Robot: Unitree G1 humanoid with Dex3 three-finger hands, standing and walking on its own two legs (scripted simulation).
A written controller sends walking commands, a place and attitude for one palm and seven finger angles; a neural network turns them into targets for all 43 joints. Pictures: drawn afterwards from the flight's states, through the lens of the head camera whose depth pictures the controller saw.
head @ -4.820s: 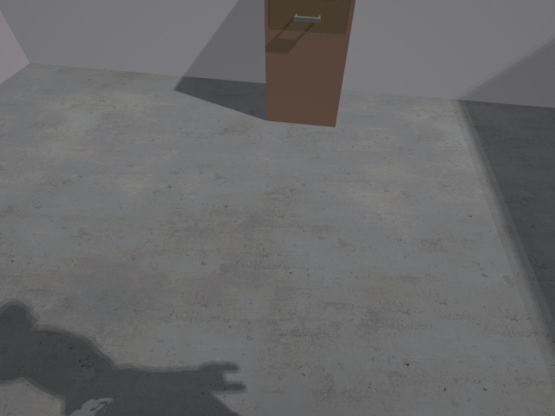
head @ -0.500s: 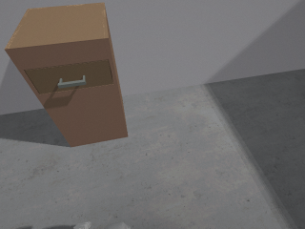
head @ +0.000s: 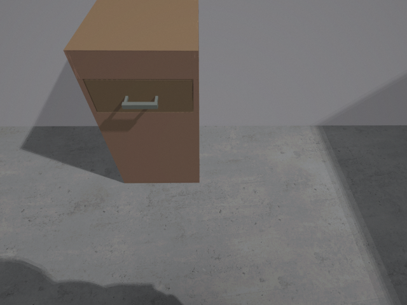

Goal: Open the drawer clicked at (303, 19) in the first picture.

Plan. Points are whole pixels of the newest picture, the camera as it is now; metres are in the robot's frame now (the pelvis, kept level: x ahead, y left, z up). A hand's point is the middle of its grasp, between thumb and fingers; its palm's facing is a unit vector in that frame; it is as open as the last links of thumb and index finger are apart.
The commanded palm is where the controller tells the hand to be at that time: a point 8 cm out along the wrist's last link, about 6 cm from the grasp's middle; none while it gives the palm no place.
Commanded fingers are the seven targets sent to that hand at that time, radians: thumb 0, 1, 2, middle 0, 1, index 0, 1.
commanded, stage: take the last steps up to it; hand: left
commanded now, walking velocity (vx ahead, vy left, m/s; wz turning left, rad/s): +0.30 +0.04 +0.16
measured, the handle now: (140, 102) +0.79 +0.29 -0.14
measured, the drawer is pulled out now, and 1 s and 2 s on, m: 0.00 0.00 0.00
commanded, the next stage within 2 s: come to a stop and stand still in 0.96 s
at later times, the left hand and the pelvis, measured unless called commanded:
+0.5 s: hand out of the picture -0.05 +0.15 -0.18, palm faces +0.23 -0.96 -0.14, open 7.4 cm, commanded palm none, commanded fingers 0.00 0.90 0.90 -0.20 -0.30 -0.20 -0.30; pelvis +0.07 +0.02 -0.01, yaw +7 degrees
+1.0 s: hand (139, 227) +0.32 +0.19 -0.16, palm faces +0.09 -0.97 -0.23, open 7.4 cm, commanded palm none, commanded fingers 0.00 0.90 0.90 -0.20 -0.30 -0.20 -0.30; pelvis +0.23 +0.01 -0.01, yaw +5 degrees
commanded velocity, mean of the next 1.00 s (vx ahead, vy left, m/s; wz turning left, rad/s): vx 0.26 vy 0.02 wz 0.03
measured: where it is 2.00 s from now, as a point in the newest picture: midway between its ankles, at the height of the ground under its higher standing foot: (205, 297)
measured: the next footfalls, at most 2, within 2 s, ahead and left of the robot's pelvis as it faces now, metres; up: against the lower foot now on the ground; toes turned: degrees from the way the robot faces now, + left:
right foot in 0.08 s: +0.03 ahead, -0.15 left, +0.00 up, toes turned -3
left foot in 0.48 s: +0.12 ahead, +0.15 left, +0.00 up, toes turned +15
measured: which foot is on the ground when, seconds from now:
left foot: down 0.00-0.08, up 0.10-0.46, down 0.48-0.90, up 0.92-1.00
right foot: up 0.00-0.06, down 0.08-0.50, up 0.52-0.86, down 0.88-1.00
